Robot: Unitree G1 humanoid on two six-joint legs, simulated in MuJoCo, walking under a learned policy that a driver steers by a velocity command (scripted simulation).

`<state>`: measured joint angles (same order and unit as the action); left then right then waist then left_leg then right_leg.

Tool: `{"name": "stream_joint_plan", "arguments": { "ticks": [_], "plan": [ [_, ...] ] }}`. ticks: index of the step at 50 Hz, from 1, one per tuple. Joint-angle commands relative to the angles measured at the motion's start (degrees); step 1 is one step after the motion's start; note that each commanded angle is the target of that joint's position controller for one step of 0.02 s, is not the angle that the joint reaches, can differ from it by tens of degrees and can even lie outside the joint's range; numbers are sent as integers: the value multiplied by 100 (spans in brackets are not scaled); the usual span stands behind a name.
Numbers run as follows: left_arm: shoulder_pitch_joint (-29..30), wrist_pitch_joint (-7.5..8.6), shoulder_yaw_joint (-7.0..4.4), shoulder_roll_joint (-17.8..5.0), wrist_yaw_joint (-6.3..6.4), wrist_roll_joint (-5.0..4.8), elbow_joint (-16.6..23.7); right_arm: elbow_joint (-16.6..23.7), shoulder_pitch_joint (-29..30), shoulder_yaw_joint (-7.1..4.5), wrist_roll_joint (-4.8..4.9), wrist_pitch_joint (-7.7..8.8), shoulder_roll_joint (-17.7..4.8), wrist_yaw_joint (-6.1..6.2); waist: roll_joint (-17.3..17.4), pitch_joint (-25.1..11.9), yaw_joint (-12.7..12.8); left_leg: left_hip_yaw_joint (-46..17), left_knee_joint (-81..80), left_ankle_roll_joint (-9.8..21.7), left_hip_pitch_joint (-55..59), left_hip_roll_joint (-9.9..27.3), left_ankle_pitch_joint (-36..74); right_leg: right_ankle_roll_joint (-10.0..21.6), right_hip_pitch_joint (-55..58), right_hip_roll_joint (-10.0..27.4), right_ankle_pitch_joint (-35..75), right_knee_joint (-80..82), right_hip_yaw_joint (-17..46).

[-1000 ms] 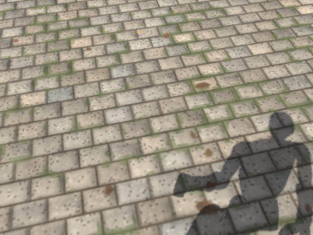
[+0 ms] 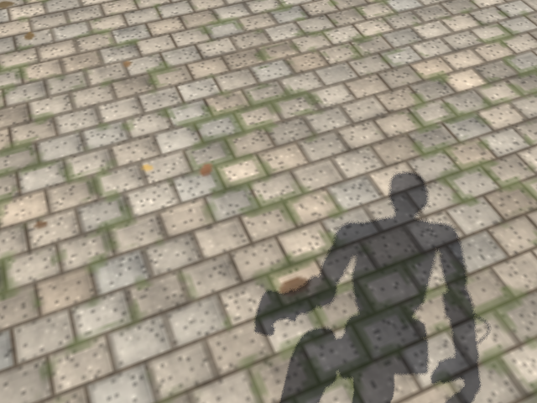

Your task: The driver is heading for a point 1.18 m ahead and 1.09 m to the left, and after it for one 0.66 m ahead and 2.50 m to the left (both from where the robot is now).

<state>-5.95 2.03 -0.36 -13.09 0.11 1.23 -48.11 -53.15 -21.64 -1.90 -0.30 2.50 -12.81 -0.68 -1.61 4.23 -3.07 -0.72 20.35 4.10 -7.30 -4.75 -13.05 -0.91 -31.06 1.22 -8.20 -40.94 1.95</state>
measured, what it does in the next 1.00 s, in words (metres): steps on the spot, turning left: right foot, then left foot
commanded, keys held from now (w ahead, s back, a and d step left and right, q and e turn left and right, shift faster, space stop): q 1.00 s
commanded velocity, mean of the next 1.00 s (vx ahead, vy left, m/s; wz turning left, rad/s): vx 0.04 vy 0.00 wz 0.54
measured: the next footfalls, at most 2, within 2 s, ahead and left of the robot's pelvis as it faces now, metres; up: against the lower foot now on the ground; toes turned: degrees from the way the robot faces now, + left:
right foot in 0.10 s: +0.17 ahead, -0.10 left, +0.00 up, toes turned +5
left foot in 0.52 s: +0.04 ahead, +0.09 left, +0.00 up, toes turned +21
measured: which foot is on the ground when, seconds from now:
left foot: down 0.00-0.10, up 0.12-0.50, down 0.52-1.00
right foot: up 0.00-0.08, down 0.10-0.52, up 0.54-1.00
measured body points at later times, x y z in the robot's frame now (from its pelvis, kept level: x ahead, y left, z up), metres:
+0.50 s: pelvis +0.04 -0.01 -0.01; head +0.06 +0.01 +0.44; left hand +0.07 +0.28 -0.14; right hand +0.24 -0.23 -0.12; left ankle +0.00 +0.08 -0.73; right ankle +0.13 -0.11 -0.74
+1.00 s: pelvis +0.03 -0.01 -0.01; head +0.07 +0.00 +0.44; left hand +0.01 +0.30 -0.11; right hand +0.28 -0.19 -0.12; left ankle +0.00 +0.08 -0.74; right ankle +0.09 -0.10 -0.74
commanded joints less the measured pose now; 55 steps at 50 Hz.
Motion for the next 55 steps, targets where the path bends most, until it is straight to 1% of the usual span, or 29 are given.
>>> {"name": "stream_joint_plan", "arguments": {
  "ticks": [1,4,5,6,7,8,9,10,12,17,22,24,25,26,27,28,30,32,33,35,42,47,49,50,51,52,53,54,55],
  "plan": [
    [-260,30,-109,-523,103,-41,231,355,33,-264,-17,-52,-1016,71,838,-582,196,-963,272,574,-144,1278,4129,11,933,-295,42,424,-158],
    [-845,186,-186,-725,193,14,109,518,363,-330,37,-121,-1048,126,575,-537,522,-1370,1097,259,-444,1069,2758,210,1955,-90,790,1828,94],
    [-1197,256,-284,-1159,258,109,138,716,245,-256,98,-84,-740,119,-268,-1068,511,-1050,2231,36,-908,664,1437,507,2884,1116,2423,1833,1041],
    [-1132,138,-377,-1537,241,-6,237,727,-562,-196,137,-147,-320,173,-1385,-1610,194,-210,3587,-97,-1776,-256,-2452,1388,3637,2487,4546,1651,2253],
    [-1182,29,-362,-1225,220,-122,272,573,-573,-292,2,-270,-792,227,-890,-1767,345,-85,4478,-136,-2069,-85,-2797,1811,3392,2557,3988,1803,2471],
    [-923,-2,-257,-832,231,-103,372,562,-214,-356,-82,-348,-915,207,-300,-1259,294,-210,4776,-198,-2192,132,-2317,1701,2923,2163,3090,1998,1943],
    [-537,-37,-195,-631,259,-61,446,620,49,-366,-98,-403,-845,164,-255,-917,191,-221,4731,-297,-2196,293,-1910,1482,2483,1810,2448,2192,1430],
    [-356,-58,-177,-597,292,-23,490,685,202,-373,-105,-469,-808,118,-465,-724,141,-210,4656,-413,-2172,403,-1643,1337,2215,1573,2139,2341,1027],
    [-322,-72,-201,-656,310,18,501,699,146,-367,-102,-599,-743,53,-650,-720,95,-45,4677,-579,-1943,350,-1330,1300,1931,1316,2092,2395,482],
    [-410,-98,-284,-812,259,49,490,955,561,-303,-75,-750,-647,-53,-669,-782,208,118,3658,-609,-1784,507,-1132,1363,1940,1465,949,2517,107],
    [-441,-196,-418,-1099,142,96,492,1233,879,-262,-24,-741,-724,-155,-789,-817,340,470,2415,-377,-1070,499,-1227,1236,1782,1655,230,2343,-117],
    [-380,-248,-478,-1220,126,43,491,1242,692,-256,-17,-682,-697,-169,-672,-843,188,612,1567,-213,-572,428,-865,1007,1644,1658,157,2005,-296],
    [-447,-286,-500,-1211,121,27,458,1180,483,-270,-27,-630,-743,-158,-435,-809,92,533,888,-100,-129,363,-489,719,1344,1563,-66,1639,-505],
    [-680,-339,-492,-1033,87,35,402,1166,398,-322,-90,-560,-991,-106,474,-556,97,-449,-171,43,36,832,-445,272,834,1187,-820,703,-948],
    [-719,-398,-368,-528,84,21,754,1406,520,-499,-118,-516,-1879,-56,2171,-298,257,-3027,-683,640,124,2600,536,-230,-637,87,-2771,-600,-1305],
    [35,-473,-391,-771,158,96,885,1329,206,-583,-176,-530,-1956,18,1411,-92,-196,-2929,-743,1138,-572,2681,987,-184,-591,-12,-2650,-1548,-340],
    [-245,-456,-410,-765,106,-73,754,1388,932,-438,-94,-537,-1439,101,937,1,359,-1902,-625,829,-798,1833,557,-81,-329,95,-1529,-1771,14],
    [-597,-397,-472,-905,65,58,546,1536,1273,-379,-38,-509,-1199,98,1022,-350,460,-1500,-408,722,-425,1408,1303,-62,-211,-17,-1107,-2015,-86],
    [-626,-395,-483,-903,43,68,539,1539,1156,-356,-7,-488,-1120,76,874,-546,425,-1501,-313,756,-241,1398,1692,-87,-162,-57,-1114,-2113,-78],
    [-521,-411,-455,-793,35,21,615,1483,880,-386,18,-450,-1179,60,715,-638,325,-1628,-208,827,114,1437,1991,-146,-292,-63,-1146,-1967,-24],
    [-146,-415,-372,-757,111,-39,888,1476,488,-476,-63,-482,-1380,82,874,-620,37,-2353,7,1010,309,1470,1824,-137,-30,-210,-1519,-718,98],
    [-342,-334,-333,-803,161,-125,989,1547,772,-519,-80,-513,-1455,12,924,-737,166,-2840,185,834,-97,1302,2263,41,937,-467,-1615,191,130],
    [-678,-282,-314,-771,209,-135,939,1575,1044,-518,-32,-524,-1420,-2,880,-747,408,-2911,318,558,-420,1078,2027,125,1688,-531,-1171,1203,120],
    [-910,-239,-323,-810,258,-99,887,1607,1199,-496,24,-520,-1344,14,767,-729,571,-2806,504,283,-815,843,1456,174,2303,-388,-614,2073,186],
    [-922,-209,-404,-1227,320,-14,918,1660,1047,-415,56,-490,-1034,27,-4,-769,451,-2281,1179,-76,-1431,379,103,404,2830,608,-851,2714,1099],
    [-447,-245,-477,-1741,316,-4,1131,1707,659,-357,56,-466,-752,57,-1177,-686,171,-947,2306,-336,-2404,-659,-1776,966,3030,1993,-279,3001,2631],
    [-516,-283,-486,-1605,259,45,1097,1603,745,-491,-163,-496,-1307,88,-844,-600,291,-666,3506,-408,-2268,-283,-2067,1494,2308,2242,476,2727,2511],
    [-322,-279,-363,-1169,219,3,1158,1512,730,-545,-152,-518,-1390,60,-446,-470,148,-724,4000,-421,-2124,-147,-1776,1483,2063,1919,769,2651,2013],
    [-54,-278,-303,-942,193,-18,1193,1398,635,-541,-140,-559,-1314,13,-332,-302,40,-662,4354,-462,-2060,-93,-1419,1305,1880,1505,870,2591,1382]
  ]
}}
